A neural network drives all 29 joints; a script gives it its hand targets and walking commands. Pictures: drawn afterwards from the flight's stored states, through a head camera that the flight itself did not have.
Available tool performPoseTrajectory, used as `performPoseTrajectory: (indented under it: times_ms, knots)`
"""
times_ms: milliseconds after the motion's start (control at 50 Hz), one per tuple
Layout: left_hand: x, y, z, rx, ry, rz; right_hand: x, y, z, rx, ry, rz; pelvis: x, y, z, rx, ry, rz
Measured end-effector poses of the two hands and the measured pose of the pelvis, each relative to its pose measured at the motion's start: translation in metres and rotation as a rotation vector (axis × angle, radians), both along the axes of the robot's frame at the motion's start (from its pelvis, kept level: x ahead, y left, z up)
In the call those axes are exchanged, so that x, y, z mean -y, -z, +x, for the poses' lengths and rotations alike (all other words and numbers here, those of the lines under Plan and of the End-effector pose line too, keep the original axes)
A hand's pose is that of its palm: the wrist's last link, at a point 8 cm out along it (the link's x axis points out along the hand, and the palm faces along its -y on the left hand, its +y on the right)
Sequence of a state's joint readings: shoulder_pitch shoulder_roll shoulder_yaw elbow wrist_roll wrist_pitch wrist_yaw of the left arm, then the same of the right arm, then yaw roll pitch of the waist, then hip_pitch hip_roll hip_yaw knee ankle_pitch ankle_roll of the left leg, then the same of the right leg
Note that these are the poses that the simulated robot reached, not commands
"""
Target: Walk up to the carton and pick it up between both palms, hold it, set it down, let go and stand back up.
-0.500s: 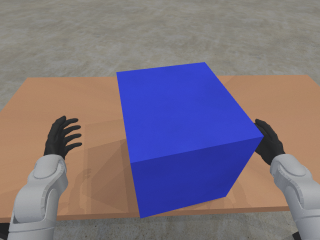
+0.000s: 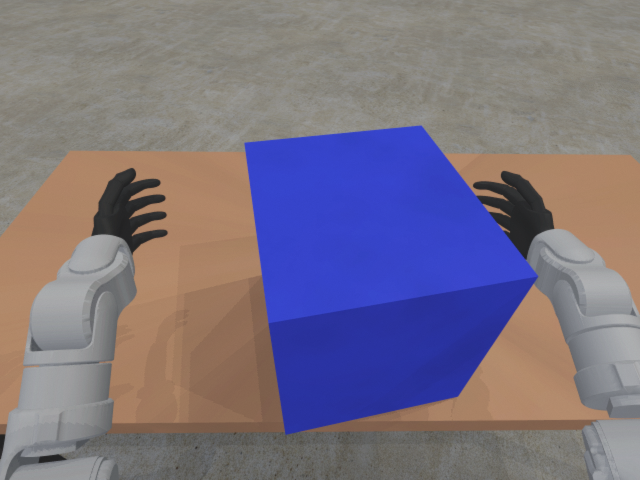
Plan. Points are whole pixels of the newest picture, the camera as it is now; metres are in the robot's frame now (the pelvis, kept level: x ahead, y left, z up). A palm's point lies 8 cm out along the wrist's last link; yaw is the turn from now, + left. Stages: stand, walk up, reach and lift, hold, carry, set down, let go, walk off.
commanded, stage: reach and lift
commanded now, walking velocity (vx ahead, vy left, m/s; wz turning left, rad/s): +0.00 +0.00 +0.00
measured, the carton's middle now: (355, 275) +0.39 -0.03 +0.04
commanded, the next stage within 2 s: none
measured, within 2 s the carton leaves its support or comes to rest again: neither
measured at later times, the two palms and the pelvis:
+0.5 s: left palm (114, 181) +0.38 +0.25 +0.21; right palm (529, 175) +0.43 -0.24 +0.20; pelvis +0.00 +0.00 +0.00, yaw +0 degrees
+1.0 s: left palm (143, 239) +0.37 +0.24 +0.13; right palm (516, 183) +0.45 -0.24 +0.17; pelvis +0.01 +0.00 +0.00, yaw +0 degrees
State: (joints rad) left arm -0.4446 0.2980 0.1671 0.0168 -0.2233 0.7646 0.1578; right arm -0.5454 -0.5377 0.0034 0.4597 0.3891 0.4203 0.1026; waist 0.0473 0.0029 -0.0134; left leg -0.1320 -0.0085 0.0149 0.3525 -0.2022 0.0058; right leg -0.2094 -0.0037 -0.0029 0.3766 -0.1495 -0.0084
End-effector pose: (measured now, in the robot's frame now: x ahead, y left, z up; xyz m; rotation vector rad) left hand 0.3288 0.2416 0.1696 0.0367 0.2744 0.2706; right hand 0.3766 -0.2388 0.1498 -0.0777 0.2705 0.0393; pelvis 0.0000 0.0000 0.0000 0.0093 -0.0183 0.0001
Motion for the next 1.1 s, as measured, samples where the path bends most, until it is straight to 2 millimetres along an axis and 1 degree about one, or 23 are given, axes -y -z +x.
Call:
performPoseTrajectory:
  times_ms: [160,300,440,540,600,700,780,820,940,1020,1100]
  knots:
    - [-0.002,-0.019,0.014,0.023,-0.003,-0.005,0.001,-0.018,0.018,0.007,0.009,0.01,0.0,0.0,0.0,0.0,0.0,0.0]
    - [-0.002,-0.029,0.028,0.018,-0.002,-0.021,0.002,-0.033,0.031,0.009,0.016,0.018,0.0,0.0,0.001,-0.003,0.0,-0.001]
    - [-0.003,-0.039,0.041,0.014,-0.005,-0.032,-0.001,-0.045,0.044,0.009,0.008,0.01,0.001,0.0,0.002,-0.01,0.001,-0.001]
    - [-0.005,-0.045,0.051,0.003,-0.012,-0.041,-0.004,-0.051,0.055,0.005,0.007,0.019,0.001,0.0,0.003,-0.023,0.001,-0.001]
    - [-0.006,-0.044,0.057,-0.005,-0.018,-0.047,-0.006,-0.049,0.061,-0.009,0.005,0.017,0.001,0.0,0.005,-0.026,0.001,-0.002]
    - [-0.005,-0.035,0.063,-0.012,-0.018,-0.047,-0.006,-0.039,0.066,-0.028,0.007,0.001,0.001,0.0,0.007,-0.032,0.002,-0.004]
    - [-0.003,-0.015,0.065,-0.039,-0.012,-0.042,-0.006,-0.026,0.069,-0.044,0.005,-0.01,0.0,0.0,0.008,-0.033,0.002,-0.005]
    - [-0.002,-0.001,0.062,-0.058,-0.01,-0.044,-0.006,-0.023,0.069,-0.038,0.002,-0.013,-0.001,0.0,0.008,-0.035,0.002,-0.006]
    - [0.003,0.035,0.048,-0.094,-0.012,-0.068,-0.005,-0.027,0.07,0.015,-0.003,-0.017,0.0,0.0,0.009,-0.036,0.002,-0.006]
    - [0.0,0.047,0.041,-0.075,-0.022,-0.061,-0.001,-0.021,0.068,0.004,0.014,-0.015,0.001,0.0,0.008,-0.035,0.002,-0.006]
    - [-0.003,0.057,0.042,-0.043,-0.036,-0.066,0.005,-0.008,0.064,-0.028,0.036,-0.014,0.001,0.0,0.009,-0.041,0.003,-0.006]
